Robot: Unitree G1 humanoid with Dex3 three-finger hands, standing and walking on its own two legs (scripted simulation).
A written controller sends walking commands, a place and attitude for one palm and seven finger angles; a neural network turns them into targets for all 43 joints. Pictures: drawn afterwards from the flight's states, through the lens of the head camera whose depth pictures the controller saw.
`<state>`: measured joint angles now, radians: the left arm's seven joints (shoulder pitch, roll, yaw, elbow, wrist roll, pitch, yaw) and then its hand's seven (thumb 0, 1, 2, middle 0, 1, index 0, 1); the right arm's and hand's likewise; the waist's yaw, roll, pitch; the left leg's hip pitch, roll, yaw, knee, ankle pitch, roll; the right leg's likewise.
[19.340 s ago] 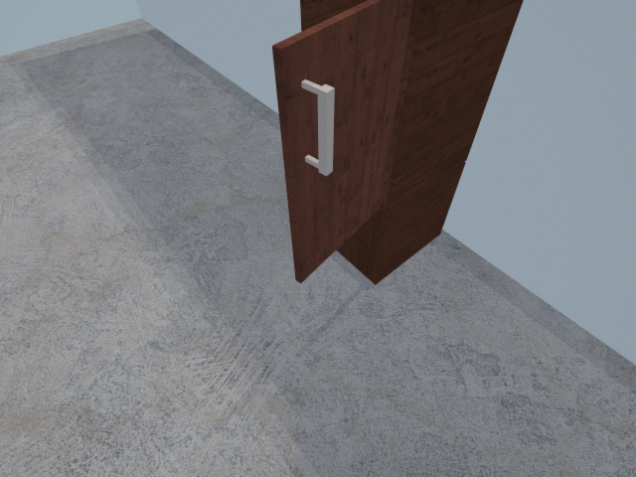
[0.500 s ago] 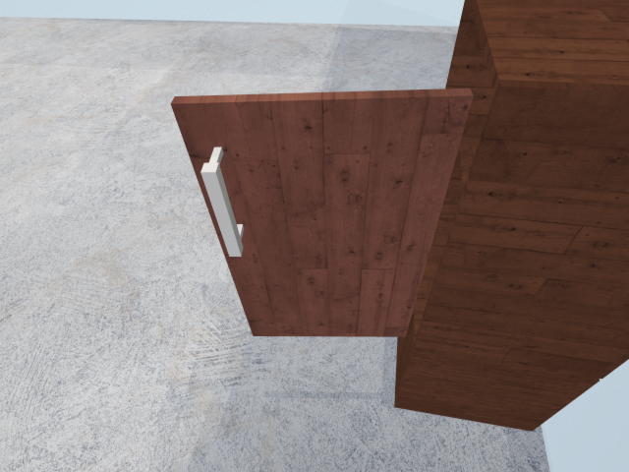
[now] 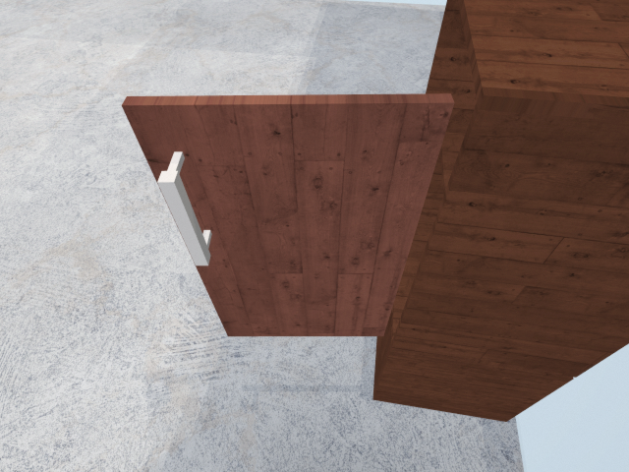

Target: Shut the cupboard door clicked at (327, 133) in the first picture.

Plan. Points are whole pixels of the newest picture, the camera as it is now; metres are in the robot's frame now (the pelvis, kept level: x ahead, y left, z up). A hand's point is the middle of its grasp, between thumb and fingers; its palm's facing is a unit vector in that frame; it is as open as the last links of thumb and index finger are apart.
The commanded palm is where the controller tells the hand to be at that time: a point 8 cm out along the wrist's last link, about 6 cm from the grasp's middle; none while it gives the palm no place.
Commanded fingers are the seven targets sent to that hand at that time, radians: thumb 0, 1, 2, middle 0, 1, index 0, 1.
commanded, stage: come to a stop and stand still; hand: left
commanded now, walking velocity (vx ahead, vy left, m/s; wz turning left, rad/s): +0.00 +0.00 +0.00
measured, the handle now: (190, 213) +0.41 +0.19 +0.10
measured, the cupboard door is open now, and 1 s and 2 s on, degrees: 99 99 99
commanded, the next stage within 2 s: look again from close up in 1.00 s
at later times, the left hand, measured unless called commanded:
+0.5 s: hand out of the picture +0.01 +0.14 -0.17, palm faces +0.02 -0.97 -0.22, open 7.3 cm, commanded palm none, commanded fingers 0.00 0.90 0.90 -0.20 -0.30 -0.20 -0.30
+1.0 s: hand out of the picture -0.01 +0.11 -0.17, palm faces +0.04 -0.98 -0.19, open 7.3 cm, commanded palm none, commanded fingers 0.00 0.90 0.90 -0.20 -0.30 -0.20 -0.30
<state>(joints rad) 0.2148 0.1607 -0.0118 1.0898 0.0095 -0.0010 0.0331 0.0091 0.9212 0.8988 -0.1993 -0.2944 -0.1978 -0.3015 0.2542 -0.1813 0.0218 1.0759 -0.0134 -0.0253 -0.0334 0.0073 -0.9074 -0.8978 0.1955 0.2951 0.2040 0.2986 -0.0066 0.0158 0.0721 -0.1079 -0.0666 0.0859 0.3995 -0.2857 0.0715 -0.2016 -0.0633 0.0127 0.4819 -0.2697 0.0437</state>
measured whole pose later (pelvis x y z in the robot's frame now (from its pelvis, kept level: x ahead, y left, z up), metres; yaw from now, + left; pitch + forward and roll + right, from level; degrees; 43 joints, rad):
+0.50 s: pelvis +0.01 -0.04 +0.00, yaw +1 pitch +0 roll +1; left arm 0.24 0.15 -0.01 1.11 0.01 -0.01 0.04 0.01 0.92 0.90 -0.20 -0.29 -0.20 -0.30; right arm 0.25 -0.17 0.02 1.12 -0.01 -0.02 -0.04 0.01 -0.91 -0.90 0.19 0.29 0.20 0.30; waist 0.00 0.02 0.07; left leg -0.08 -0.01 0.06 0.36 -0.27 0.01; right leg -0.17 -0.01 -0.02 0.44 -0.26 -0.02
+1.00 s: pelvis +0.00 -0.06 +0.00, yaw +1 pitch -1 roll +1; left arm 0.28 0.14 -0.01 1.12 0.01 -0.02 0.03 0.01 0.92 0.90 -0.20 -0.29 -0.20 -0.30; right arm 0.28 -0.13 0.02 1.14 -0.01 -0.01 -0.04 0.01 -0.91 -0.90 0.19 0.29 0.20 0.30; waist 0.00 0.01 0.07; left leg -0.09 0.02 0.04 0.36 -0.26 -0.01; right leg -0.16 0.02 -0.04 0.41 -0.24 -0.04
